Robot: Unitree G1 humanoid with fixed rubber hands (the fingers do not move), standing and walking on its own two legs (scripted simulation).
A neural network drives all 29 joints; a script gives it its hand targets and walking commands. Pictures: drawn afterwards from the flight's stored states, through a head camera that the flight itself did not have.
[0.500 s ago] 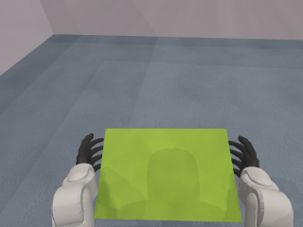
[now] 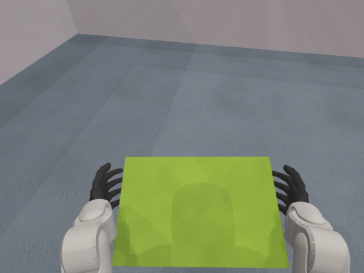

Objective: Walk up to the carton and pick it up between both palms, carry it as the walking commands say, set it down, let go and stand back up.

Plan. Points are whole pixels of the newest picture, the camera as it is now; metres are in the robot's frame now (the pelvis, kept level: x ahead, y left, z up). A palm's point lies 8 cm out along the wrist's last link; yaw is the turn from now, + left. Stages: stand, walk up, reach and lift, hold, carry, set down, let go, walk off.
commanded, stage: carry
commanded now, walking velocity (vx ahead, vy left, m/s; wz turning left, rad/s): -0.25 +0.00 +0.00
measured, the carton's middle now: (196, 212) +0.27 +0.01 +0.02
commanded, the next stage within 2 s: none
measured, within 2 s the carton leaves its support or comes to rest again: neither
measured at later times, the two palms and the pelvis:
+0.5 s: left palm out of the picture +0.08 +0.17 +0.10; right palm out of the picture +0.09 -0.19 +0.10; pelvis -0.15 -0.02 +0.00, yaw +0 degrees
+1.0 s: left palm out of the picture +0.01 +0.16 +0.08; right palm out of the picture +0.02 -0.20 +0.06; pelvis -0.23 -0.02 -0.02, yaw +1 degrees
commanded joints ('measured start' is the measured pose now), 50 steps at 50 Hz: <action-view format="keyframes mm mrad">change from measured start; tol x16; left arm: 1 -387 -794 -803 -24 -408 41 -254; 50 -482 -755 -655 221 -337 -61 -270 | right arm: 1 -363 748 734 -49 370 26 230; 50 -503 691 643 160 301 -57 227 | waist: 1 -33 186 -191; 5 -25 89 -199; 7 -24 -216 -118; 19 -14 122 -140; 44 6 107 -138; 50 -19 -264 -155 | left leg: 1 196 242 -217 -145 237 129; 5 97 140 -153 -53 -52 33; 10 -24 12 -52 445 -256 -41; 18 222 149 -96 -99 -36 -22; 20 41 190 -181 -223 -314 4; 44 -208 68 -93 -137 -533 38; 47 -233 21 -50 -43 -525 34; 50 93 -105 65 479 -330 29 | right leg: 1 35 17 -22 -162 -48 -3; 5 267 -21 15 -631 93 -24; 7 108 -274 276 -700 92 -131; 15 215 -196 165 -569 378 -139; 29 35 -61 56 -532 -52 -60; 45 150 41 -42 -243 2 -59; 50 -230 -148 161 -727 -322 -93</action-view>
